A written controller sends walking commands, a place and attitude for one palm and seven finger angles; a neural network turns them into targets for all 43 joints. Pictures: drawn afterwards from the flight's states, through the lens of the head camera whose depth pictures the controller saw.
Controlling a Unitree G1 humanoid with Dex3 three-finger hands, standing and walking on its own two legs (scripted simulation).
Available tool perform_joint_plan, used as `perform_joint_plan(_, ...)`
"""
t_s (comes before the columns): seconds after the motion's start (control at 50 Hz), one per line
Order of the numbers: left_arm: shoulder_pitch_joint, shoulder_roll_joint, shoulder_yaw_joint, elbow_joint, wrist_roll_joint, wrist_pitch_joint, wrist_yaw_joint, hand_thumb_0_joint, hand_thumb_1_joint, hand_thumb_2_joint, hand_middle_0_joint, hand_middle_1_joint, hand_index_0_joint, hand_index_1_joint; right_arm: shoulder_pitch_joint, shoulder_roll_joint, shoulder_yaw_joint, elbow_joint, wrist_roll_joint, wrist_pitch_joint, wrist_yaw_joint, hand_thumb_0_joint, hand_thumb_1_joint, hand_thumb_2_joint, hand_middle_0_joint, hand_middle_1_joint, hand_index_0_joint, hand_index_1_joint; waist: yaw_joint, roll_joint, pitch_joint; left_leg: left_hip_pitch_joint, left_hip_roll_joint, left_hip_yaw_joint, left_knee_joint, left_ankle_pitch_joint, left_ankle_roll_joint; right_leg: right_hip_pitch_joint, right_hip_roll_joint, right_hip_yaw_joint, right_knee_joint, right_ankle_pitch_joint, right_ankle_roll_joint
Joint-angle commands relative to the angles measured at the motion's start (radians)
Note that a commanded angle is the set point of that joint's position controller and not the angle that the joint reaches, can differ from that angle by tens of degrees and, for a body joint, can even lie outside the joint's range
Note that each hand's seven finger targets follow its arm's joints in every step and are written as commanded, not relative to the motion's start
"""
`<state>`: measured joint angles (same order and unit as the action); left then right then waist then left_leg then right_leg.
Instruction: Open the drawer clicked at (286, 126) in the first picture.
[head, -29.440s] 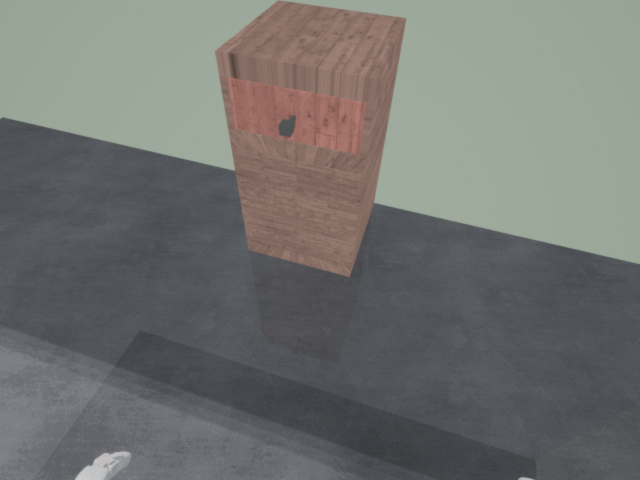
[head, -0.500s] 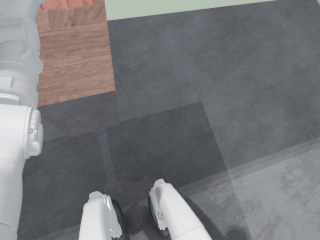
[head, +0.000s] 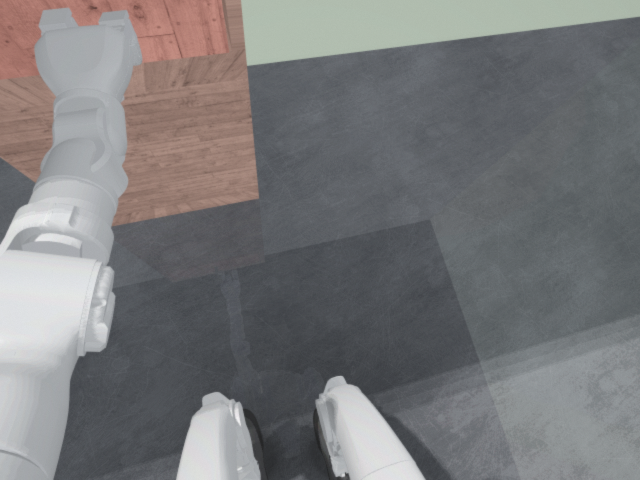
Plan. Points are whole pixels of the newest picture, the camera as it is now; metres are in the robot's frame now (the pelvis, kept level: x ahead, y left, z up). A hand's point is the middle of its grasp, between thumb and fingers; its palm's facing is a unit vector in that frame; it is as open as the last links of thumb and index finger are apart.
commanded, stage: pull the drawer open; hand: left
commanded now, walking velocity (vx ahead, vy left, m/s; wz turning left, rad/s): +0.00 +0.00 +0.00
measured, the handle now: (59, 49) +0.64 +0.20 +0.00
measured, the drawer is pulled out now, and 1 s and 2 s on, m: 0.01 0.01 0.01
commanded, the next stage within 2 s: open the thumb to release the handle in 1.98 s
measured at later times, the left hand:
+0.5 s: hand (111, 101) +0.58 +0.15 -0.01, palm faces -0.05 -0.04 -1.00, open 4.8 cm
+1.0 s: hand (111, 76) +0.62 +0.15 -0.01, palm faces -0.01 -0.02 -1.00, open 4.8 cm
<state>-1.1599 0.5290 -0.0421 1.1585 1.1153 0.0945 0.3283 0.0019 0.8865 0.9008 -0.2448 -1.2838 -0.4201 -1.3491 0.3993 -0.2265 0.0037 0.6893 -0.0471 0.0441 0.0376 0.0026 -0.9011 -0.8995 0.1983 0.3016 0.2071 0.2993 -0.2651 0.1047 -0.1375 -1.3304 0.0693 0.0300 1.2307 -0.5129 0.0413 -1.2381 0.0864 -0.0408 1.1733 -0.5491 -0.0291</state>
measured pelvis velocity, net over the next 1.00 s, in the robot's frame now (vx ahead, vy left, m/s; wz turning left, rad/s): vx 0.02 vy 0.01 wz -0.05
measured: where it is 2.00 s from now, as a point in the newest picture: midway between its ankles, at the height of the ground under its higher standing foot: (291, 468)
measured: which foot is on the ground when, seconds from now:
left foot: down 0.00-1.00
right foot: down 0.00-1.00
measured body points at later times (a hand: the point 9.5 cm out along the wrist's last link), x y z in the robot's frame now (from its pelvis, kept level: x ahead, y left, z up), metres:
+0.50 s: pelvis +0.03 +0.01 +0.02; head +0.22 +0.01 +0.43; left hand +0.58 +0.15 +0.04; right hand +0.00 -0.25 -0.10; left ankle +0.01 +0.11 -0.62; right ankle -0.02 -0.11 -0.62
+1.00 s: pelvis +0.02 +0.01 +0.00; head +0.23 +0.01 +0.40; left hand +0.61 +0.15 +0.04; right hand -0.04 -0.25 -0.11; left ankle +0.01 +0.11 -0.62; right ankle -0.02 -0.10 -0.62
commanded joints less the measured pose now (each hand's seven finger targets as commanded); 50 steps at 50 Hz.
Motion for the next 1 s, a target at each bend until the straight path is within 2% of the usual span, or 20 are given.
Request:
perform_joint_plan(0.0, -0.234, 0.185, 0.055, -0.119, -0.017, 0.016, 0.058, 0.000, 0.900, 0.900, -0.400, -1.350, -0.400, -1.350, 0.265, -0.189, -0.069, 0.007, -0.002, -0.008, -0.016, 0.000, -0.900, -0.900, 0.200, 0.300, 0.200, 0.300, 0.030, 0.044, -0.632, 0.476, -0.040, -0.053, -0.060, 0.615, 0.014, 0.402, -0.009, 0.022, -0.118, 0.715, 0.012)
perform_joint_plan(0.1, -0.193, 0.151, 0.049, -0.119, -0.017, 0.013, 0.101, 0.000, 0.900, 0.900, -0.400, -1.350, -0.400, -1.350, 0.249, -0.188, -0.077, 0.014, -0.006, -0.013, -0.012, 0.000, -0.900, -0.900, 0.200, 0.300, 0.200, 0.300, 0.041, 0.043, -0.614, 0.489, -0.048, -0.047, -0.074, 0.617, 0.010, 0.408, -0.010, 0.022, -0.130, 0.714, 0.011)
perform_joint_plan(0.2, -0.155, 0.154, 0.068, -0.107, -0.013, 0.037, 0.140, 0.000, 0.900, 0.900, -0.400, -1.350, -0.400, -1.350, 0.241, -0.190, -0.084, 0.017, -0.010, -0.014, -0.009, 0.000, -0.900, -0.900, 0.200, 0.300, 0.200, 0.300, 0.052, 0.024, -0.618, 0.505, -0.050, -0.043, -0.082, 0.664, 0.008, 0.438, -0.014, 0.026, -0.131, 0.764, 0.015)
perform_joint_plan(0.22, -0.150, 0.129, 0.055, -0.130, -0.016, 0.039, 0.142, 0.000, 0.900, 0.900, -0.400, -1.350, -0.400, -1.350, 0.240, -0.188, -0.085, 0.012, -0.009, -0.015, -0.005, 0.000, -0.900, -0.900, 0.200, 0.300, 0.200, 0.300, 0.059, 0.041, -0.646, 0.525, -0.052, -0.042, -0.085, 0.679, 0.006, 0.453, -0.012, 0.025, -0.132, 0.774, 0.013)
perform_joint_plan(0.24, -0.158, 0.147, 0.071, -0.142, -0.017, 0.041, 0.144, 0.000, 0.900, 0.900, -0.400, -1.350, -0.400, -1.350, 0.235, -0.188, -0.087, 0.016, -0.007, -0.015, -0.002, 0.000, -0.900, -0.900, 0.200, 0.300, 0.200, 0.300, 0.068, 0.055, -0.660, 0.556, -0.050, -0.044, -0.087, 0.716, 0.004, 0.449, -0.013, 0.024, -0.129, 0.778, 0.012)
perform_joint_plan(0.36, -0.106, 0.112, 0.044, -0.099, -0.013, 0.068, 0.143, 0.000, 0.900, 0.900, -0.400, -1.350, -0.400, -1.350, 0.220, -0.191, -0.088, 0.013, -0.006, -0.010, -0.006, 0.000, -0.900, -0.900, 0.200, 0.300, 0.200, 0.300, 0.058, 0.004, -0.604, 0.547, -0.051, -0.045, -0.108, 0.672, 0.005, 0.444, -0.011, 0.020, -0.153, 0.741, 0.014)
perform_joint_plan(0.42, -0.066, 0.136, 0.064, -0.095, -0.018, 0.071, 0.138, 0.000, 0.900, 0.900, -0.400, -1.350, -0.400, -1.350, 0.217, -0.194, -0.086, 0.008, -0.006, -0.005, -0.006, 0.000, -0.900, -0.900, 0.200, 0.300, 0.200, 0.300, 0.075, -0.003, -0.608, 0.536, -0.057, -0.036, -0.114, 0.675, 0.006, 0.485, -0.012, 0.030, -0.156, 0.776, 0.015)
perform_joint_plan(0.5, -0.025, 0.127, 0.071, -0.131, -0.027, 0.059, 0.131, 0.000, 0.900, 0.900, -0.400, -1.350, -0.400, -1.350, 0.212, -0.188, -0.088, 0.005, -0.006, -0.004, -0.005, 0.000, -0.900, -0.900, 0.200, 0.300, 0.200, 0.300, 0.093, 0.002, -0.617, 0.570, -0.053, -0.039, -0.119, 0.752, 0.005, 0.504, -0.016, 0.031, -0.159, 0.818, 0.019)
perform_joint_plan(0.54, -0.015, 0.146, 0.089, -0.144, -0.032, 0.052, 0.131, 0.000, 0.900, 0.900, -0.400, -1.350, -0.400, -1.350, 0.205, -0.188, -0.090, -0.001, -0.004, 0.000, -0.004, 0.000, -0.900, -0.900, 0.200, 0.300, 0.200, 0.300, 0.100, -0.012, -0.624, 0.565, -0.057, -0.041, -0.129, 0.719, 0.004, 0.519, -0.014, 0.034, -0.162, 0.798, 0.015)
perform_joint_plan(0.56, -0.002, 0.117, 0.066, -0.143, -0.028, 0.045, 0.134, 0.000, 0.900, 0.900, -0.400, -1.350, -0.400, -1.350, 0.199, -0.184, -0.090, -0.003, -0.005, -0.004, -0.007, 0.000, -0.900, -0.900, 0.200, 0.300, 0.200, 0.300, 0.095, -0.002, -0.595, 0.559, -0.056, -0.040, -0.134, 0.697, 0.003, 0.499, -0.015, 0.030, -0.170, 0.772, 0.016)
perform_joint_plan(0.6, 0.032, 0.117, 0.076, -0.142, -0.031, 0.035, 0.142, 0.000, 0.900, 0.900, -0.400, -1.350, -0.400, -1.350, 0.187, -0.185, -0.091, -0.002, -0.004, -0.007, -0.003, 0.000, -0.900, -0.900, 0.200, 0.300, 0.200, 0.300, 0.106, -0.010, -0.575, 0.546, -0.058, -0.034, -0.141, 0.634, 0.002, 0.491, -0.013, 0.027, -0.178, 0.727, 0.012)
perform_joint_plan(0.62, 0.028, 0.114, 0.078, -0.157, -0.035, 0.030, 0.149, 0.000, 0.900, 0.900, -0.400, -1.350, -0.400, -1.350, 0.188, -0.186, -0.093, -0.004, -0.005, -0.009, -0.001, 0.000, -0.900, -0.900, 0.200, 0.300, 0.200, 0.300, 0.101, -0.009, -0.579, 0.548, -0.058, -0.031, -0.145, 0.628, 0.004, 0.500, -0.013, 0.029, -0.179, 0.736, 0.013)
perform_joint_plan(0.64, 0.028, 0.129, 0.092, -0.182, -0.036, 0.023, 0.153, 0.000, 0.900, 0.900, -0.400, -1.350, -0.400, -1.350, 0.185, -0.184, -0.095, -0.004, -0.003, -0.010, 0.000, 0.000, -0.900, -0.900, 0.200, 0.300, 0.200, 0.300, 0.113, 0.001, -0.595, 0.566, -0.058, -0.036, -0.147, 0.666, 0.003, 0.508, -0.014, 0.030, -0.175, 0.747, 0.011)
perform_joint_plan(0.7, -0.274, 0.216, 0.090, -0.120, -0.005, 0.026, 0.186, 0.000, 0.900, 0.900, -0.400, -1.350, -0.400, -1.350, 0.218, -0.196, -0.091, 0.047, -0.013, -0.019, -0.018, 0.000, -0.900, -0.900, 0.200, 0.300, 0.200, 0.300, 0.008, -0.023, -0.525, 0.501, -0.054, -0.048, -0.099, 0.669, 0.008, 0.422, -0.018, 0.035, -0.156, 0.765, 0.023)
perform_joint_plan(0.72, -0.353, 0.239, 0.092, -0.095, 0.002, 0.032, 0.195, 0.000, 0.900, 0.900, -0.400, -1.350, -0.400, -1.350, 0.231, -0.201, -0.090, 0.058, -0.015, -0.023, -0.020, 0.000, -0.900, -0.900, 0.200, 0.300, 0.200, 0.300, -0.011, -0.003, -0.527, 0.486, -0.055, -0.050, -0.086, 0.660, 0.008, 0.400, -0.017, 0.035, -0.145, 0.749, 0.021)
perform_joint_plan(0.78, -0.363, 0.292, 0.127, -0.033, 0.007, 0.050, 0.206, 0.000, 0.900, 0.900, -0.400, -1.350, -0.400, -1.350, 0.227, -0.211, -0.082, 0.062, -0.021, -0.024, -0.018, 0.000, -0.900, -0.900, 0.200, 0.300, 0.200, 0.300, 0.004, 0.040, -0.578, 0.504, -0.055, -0.059, -0.079, 0.619, 0.001, 0.358, -0.015, 0.025, -0.129, 0.656, 0.014)
perform_joint_plan(0.84, -0.433, 0.277, 0.087, -0.006, 0.024, 0.060, 0.192, 0.000, 0.900, 0.900, -0.400, -1.350, -0.400, -1.350, 0.225, -0.206, -0.072, 0.056, -0.023, -0.031, -0.018, 0.000, -0.900, -0.900, 0.200, 0.300, 0.200, 0.300, -0.019, 0.095, -0.595, 0.514, -0.054, -0.065, -0.064, 0.641, 0.004, 0.319, -0.013, 0.026, -0.118, 0.653, 0.014)
perform_joint_plan(0.88, -0.443, 0.311, 0.093, 0.026, 0.033, 0.073, 0.172, 0.000, 0.900, 0.900, -0.400, -1.350, -0.400, -1.350, 0.250, -0.218, -0.065, 0.050, -0.024, -0.029, -0.021, 0.000, -0.900, -0.900, 0.200, 0.300, 0.200, 0.300, -0.034, 0.084, -0.614, 0.501, -0.051, -0.063, -0.035, 0.732, 0.009, 0.348, -0.016, 0.028, -0.097, 0.752, 0.021)
perform_joint_plan(0.92, -0.494, 0.372, 0.107, 0.037, 0.035, 0.088, 0.149, 0.000, 0.900, 0.900, -0.400, -1.350, -0.400, -1.350, 0.257, -0.223, -0.056, 0.047, -0.024, -0.019, -0.027, 0.000, -0.900, -0.900, 0.200, 0.300, 0.200, 0.300, -0.043, 0.072, -0.664, 0.448, -0.055, -0.054, -0.009, 0.727, 0.014, 0.407, -0.020, 0.037, -0.081, 0.816, 0.025)
perform_joint_plan(0.98, -0.556, 0.401, 0.090, 0.017, 0.042, 0.090, 0.109, 0.000, 0.900, 0.900, -0.400, -1.350, -0.400, -1.350, 0.258, -0.223, -0.047, 0.038, -0.014, -0.014, -0.031, 0.000, -0.900, -0.900, 0.200, 0.300, 0.200, 0.300, -0.048, 0.143, -0.702, 0.459, -0.053, -0.066, -0.009, 0.637, 0.011, 0.362, -0.015, 0.026, -0.081, 0.702, 0.015)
